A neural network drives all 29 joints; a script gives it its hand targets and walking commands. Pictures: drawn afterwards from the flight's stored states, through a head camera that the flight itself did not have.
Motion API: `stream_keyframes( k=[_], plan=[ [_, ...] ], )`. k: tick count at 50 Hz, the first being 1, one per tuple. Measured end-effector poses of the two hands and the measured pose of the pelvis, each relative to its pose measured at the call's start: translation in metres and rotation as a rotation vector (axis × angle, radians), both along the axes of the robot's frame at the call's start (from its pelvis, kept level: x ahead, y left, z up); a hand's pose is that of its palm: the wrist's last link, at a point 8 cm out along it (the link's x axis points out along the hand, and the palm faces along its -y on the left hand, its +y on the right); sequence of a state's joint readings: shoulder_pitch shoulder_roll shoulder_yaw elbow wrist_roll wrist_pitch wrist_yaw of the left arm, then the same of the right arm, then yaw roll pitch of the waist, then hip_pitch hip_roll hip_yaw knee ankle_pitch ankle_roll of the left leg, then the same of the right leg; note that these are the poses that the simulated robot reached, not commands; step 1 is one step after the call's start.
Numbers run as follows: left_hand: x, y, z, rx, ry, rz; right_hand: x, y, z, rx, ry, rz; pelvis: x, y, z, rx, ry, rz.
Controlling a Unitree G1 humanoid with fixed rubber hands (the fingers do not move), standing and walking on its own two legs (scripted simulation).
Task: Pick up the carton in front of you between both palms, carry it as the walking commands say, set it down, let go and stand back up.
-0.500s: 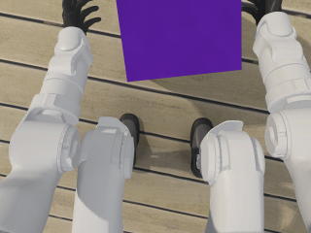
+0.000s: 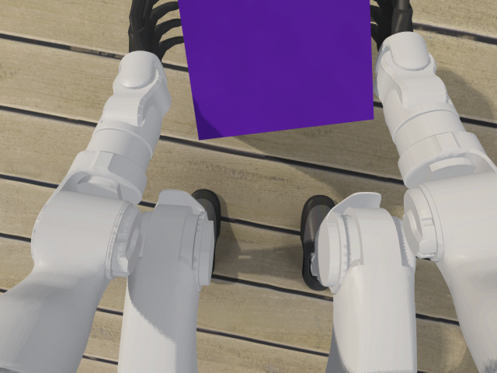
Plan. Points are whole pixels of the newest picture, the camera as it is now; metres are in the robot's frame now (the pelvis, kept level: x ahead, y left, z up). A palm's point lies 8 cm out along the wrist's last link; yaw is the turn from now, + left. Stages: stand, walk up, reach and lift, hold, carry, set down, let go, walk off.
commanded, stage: reach and lift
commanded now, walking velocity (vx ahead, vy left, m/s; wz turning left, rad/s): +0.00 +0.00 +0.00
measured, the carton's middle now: (273, 62) +0.50 -0.03 -0.25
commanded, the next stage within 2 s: none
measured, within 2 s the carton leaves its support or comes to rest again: leaves its support in 0.28 s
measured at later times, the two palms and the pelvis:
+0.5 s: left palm (139, 43) +0.50 +0.12 -0.11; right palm (423, 21) +0.51 -0.18 -0.11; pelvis +0.00 +0.00 +0.00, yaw -2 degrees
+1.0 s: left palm (4, 1) +0.47 +0.12 +0.08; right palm out of the picture +0.47 -0.18 +0.07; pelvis +0.02 +0.01 +0.14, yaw -4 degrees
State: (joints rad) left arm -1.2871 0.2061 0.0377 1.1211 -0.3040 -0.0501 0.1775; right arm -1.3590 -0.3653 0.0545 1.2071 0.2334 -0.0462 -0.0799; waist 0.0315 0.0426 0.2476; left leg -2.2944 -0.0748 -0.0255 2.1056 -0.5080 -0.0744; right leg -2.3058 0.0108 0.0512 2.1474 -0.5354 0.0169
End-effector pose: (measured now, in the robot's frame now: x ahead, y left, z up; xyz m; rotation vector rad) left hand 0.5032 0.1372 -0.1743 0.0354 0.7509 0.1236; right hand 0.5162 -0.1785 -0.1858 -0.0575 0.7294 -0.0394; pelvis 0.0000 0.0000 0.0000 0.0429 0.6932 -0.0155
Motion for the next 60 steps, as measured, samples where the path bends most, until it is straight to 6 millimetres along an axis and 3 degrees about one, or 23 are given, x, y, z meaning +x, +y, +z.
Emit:
stream_keyframes(
  k=[2,13,19,25,35,60],
  plan=[
    [0.003,-0.008,0.001,-0.002,-0.002,-0.001,0.000,0.003,0.000,-0.005,0.002,0.001,-0.001,0.000,0.001,-0.003,-0.001,0.000],
    [0.006,-0.010,0.003,-0.001,0.016,0.074,0.005,0.005,0.005,-0.022,0.036,0.008,-0.001,0.001,-0.006,-0.004,-0.017,-0.006],
    [0.005,-0.011,0.020,-0.027,-0.029,0.093,0.004,0.004,0.024,-0.011,-0.006,-0.006,0.002,0.001,-0.009,-0.007,-0.030,-0.011],
    [-0.008,-0.016,0.069,-0.054,-0.096,0.100,-0.010,-0.002,0.076,0.008,-0.069,-0.041,0.002,0.002,0.004,-0.009,-0.046,-0.028],
    [-0.022,-0.020,0.162,-0.072,-0.080,0.078,-0.032,-0.006,0.171,0.023,-0.050,-0.091,0.003,0.004,0.061,-0.012,-0.011,-0.045],
    [-0.042,-0.016,0.315,-0.069,-0.086,0.046,-0.066,0.000,0.320,0.047,-0.055,-0.139,0.041,0.005,0.191,-0.028,-0.067,-0.050]
  ],
)
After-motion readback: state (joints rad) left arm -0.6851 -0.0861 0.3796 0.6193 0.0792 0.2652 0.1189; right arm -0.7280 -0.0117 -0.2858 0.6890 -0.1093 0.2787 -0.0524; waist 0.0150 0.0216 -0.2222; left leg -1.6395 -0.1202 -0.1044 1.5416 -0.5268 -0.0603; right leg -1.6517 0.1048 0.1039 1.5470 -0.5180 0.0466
